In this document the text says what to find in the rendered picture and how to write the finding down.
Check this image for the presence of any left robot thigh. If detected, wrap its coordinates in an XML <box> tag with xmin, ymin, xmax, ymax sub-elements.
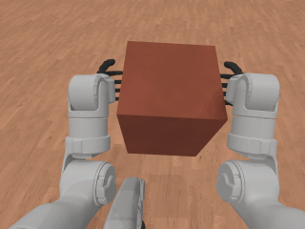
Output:
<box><xmin>103</xmin><ymin>177</ymin><xmax>145</xmax><ymax>229</ymax></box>

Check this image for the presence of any carton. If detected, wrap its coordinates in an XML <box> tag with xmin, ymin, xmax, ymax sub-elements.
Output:
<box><xmin>116</xmin><ymin>41</ymin><xmax>228</xmax><ymax>156</ymax></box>

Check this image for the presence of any right robot upper arm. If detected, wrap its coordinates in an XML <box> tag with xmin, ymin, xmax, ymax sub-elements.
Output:
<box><xmin>215</xmin><ymin>159</ymin><xmax>305</xmax><ymax>229</ymax></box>

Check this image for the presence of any right robot hand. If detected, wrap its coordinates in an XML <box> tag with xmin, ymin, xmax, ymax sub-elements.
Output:
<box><xmin>220</xmin><ymin>61</ymin><xmax>244</xmax><ymax>106</ymax></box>

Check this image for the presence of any right robot forearm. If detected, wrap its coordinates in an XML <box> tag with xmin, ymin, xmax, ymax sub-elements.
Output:
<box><xmin>225</xmin><ymin>73</ymin><xmax>280</xmax><ymax>193</ymax></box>

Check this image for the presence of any left robot forearm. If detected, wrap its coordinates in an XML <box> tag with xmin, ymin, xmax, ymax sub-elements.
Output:
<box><xmin>59</xmin><ymin>73</ymin><xmax>116</xmax><ymax>194</ymax></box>

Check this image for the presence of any left robot hand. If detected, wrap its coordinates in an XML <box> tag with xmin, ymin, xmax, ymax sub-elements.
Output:
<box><xmin>97</xmin><ymin>59</ymin><xmax>123</xmax><ymax>101</ymax></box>

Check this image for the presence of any robot left shin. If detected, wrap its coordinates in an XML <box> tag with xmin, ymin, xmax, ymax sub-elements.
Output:
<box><xmin>123</xmin><ymin>179</ymin><xmax>143</xmax><ymax>229</ymax></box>

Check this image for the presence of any left robot upper arm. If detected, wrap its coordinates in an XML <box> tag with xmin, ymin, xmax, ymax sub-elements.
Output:
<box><xmin>9</xmin><ymin>159</ymin><xmax>117</xmax><ymax>229</ymax></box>

